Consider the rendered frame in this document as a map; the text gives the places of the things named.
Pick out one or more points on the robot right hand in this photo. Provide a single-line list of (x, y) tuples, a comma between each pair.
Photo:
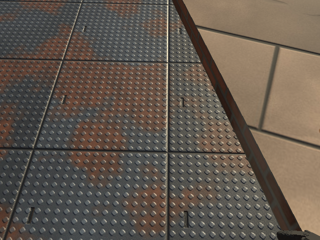
[(297, 235)]

